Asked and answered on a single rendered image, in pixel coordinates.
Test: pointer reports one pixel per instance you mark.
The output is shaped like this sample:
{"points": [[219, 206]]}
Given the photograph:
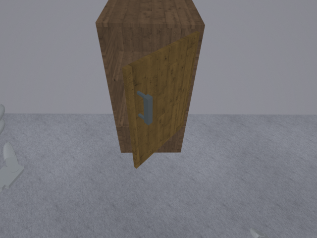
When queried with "cupboard door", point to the cupboard door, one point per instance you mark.
{"points": [[166, 75]]}

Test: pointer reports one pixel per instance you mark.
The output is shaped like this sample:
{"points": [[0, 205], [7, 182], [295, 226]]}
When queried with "handle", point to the handle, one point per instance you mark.
{"points": [[148, 108]]}

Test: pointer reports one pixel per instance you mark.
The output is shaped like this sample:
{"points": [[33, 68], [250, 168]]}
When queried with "robot right hand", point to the robot right hand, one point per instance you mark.
{"points": [[257, 234]]}

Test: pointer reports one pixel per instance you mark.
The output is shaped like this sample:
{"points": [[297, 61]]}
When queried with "robot left hand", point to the robot left hand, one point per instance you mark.
{"points": [[10, 173]]}

